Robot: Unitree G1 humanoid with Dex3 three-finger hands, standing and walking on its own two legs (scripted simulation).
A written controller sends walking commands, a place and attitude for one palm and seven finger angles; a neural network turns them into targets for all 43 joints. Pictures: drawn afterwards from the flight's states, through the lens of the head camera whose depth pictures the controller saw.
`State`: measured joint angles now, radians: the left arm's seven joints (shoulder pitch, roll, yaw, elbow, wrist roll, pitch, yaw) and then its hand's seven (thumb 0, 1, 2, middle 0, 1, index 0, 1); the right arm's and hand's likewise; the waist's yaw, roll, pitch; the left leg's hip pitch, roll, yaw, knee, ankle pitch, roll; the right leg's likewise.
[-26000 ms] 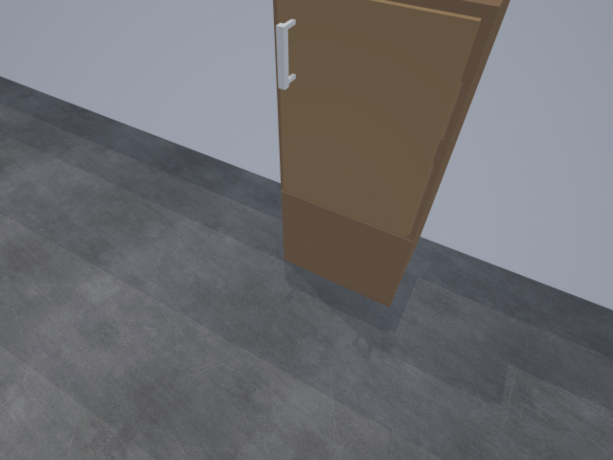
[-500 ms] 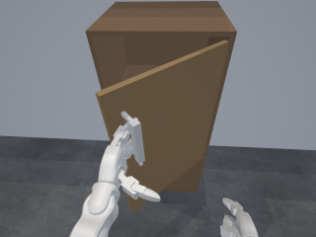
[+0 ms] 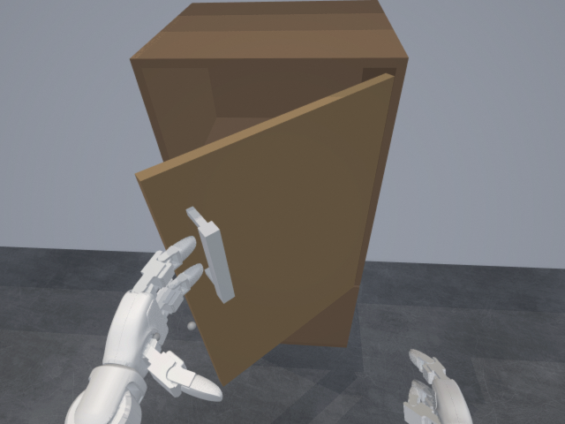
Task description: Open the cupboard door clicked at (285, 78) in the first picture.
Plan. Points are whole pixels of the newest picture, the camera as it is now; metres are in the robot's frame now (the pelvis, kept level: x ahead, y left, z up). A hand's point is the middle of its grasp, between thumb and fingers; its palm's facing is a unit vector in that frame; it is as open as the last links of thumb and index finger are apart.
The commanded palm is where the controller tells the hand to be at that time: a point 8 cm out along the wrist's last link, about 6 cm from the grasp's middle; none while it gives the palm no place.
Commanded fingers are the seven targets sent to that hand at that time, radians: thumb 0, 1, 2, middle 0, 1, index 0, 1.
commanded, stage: slide the hand sideways off the handle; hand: left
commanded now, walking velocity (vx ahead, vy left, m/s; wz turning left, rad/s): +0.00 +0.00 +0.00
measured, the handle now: (210, 256) +0.30 +0.12 +0.12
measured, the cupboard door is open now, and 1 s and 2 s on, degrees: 42 42 42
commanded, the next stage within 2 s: draw the hand back to the body in 0.34 s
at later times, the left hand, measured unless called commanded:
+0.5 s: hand (126, 367) +0.16 +0.19 +0.11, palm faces +0.00 -1.00 -0.04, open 16.3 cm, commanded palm +0.13 +0.24 +0.12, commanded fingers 0.00 -0.50 0.30 -0.15 -0.30 -0.15 -0.30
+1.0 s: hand (72, 353) +0.16 +0.24 +0.13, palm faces +0.11 -0.98 -0.16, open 16.0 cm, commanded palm +0.12 +0.29 +0.15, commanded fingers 0.00 -0.19 0.44 -0.16 -0.30 -0.16 -0.30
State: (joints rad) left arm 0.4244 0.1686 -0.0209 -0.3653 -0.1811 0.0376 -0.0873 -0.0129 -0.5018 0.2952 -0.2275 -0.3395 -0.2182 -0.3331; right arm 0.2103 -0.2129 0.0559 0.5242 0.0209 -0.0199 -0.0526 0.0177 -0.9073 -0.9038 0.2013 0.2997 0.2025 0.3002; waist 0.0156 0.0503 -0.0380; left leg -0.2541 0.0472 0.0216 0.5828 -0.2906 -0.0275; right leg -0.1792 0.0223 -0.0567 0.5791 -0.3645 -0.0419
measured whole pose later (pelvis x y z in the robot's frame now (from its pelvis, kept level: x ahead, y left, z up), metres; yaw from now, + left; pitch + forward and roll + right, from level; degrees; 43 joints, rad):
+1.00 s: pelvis -0.02 +0.04 +0.00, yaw +2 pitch -3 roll -2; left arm 0.47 0.29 0.19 -0.45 -0.22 0.03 -0.16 -0.01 -0.44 0.32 -0.15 -0.30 -0.15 -0.30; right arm 0.23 -0.22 0.08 0.58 0.04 -0.24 -0.10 0.02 -0.90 -0.90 0.20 0.30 0.20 0.30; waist 0.05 0.05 -0.02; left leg -0.30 0.01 0.00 0.63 -0.28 0.02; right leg -0.18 -0.01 -0.08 0.56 -0.33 0.01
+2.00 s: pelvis +0.03 +0.01 +0.01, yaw -1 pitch -3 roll +0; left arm 0.48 0.34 0.32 -0.38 -0.06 -0.06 0.11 0.01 0.88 0.89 -0.21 -0.30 -0.21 -0.30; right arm 0.18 -0.23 0.01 0.64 0.00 -0.05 -0.08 0.02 -0.91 -0.90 0.20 0.30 0.20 0.30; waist 0.06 0.06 0.01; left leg -0.11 0.03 0.04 0.40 -0.25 -0.01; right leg -0.02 0.02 -0.03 0.35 -0.29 -0.02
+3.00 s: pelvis -0.15 +0.08 -0.01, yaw +1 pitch -3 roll -3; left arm 0.45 0.38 0.40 -0.51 -0.01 -0.19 0.17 0.01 0.88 0.89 -0.21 -0.30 -0.21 -0.30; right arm 0.22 -0.21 0.00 0.63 -0.01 -0.09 -0.10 0.02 -0.91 -0.90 0.20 0.30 0.20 0.30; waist 0.01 0.01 0.07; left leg -0.40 0.00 0.01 0.67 -0.21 0.06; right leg -0.49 0.03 0.05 0.89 -0.40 0.03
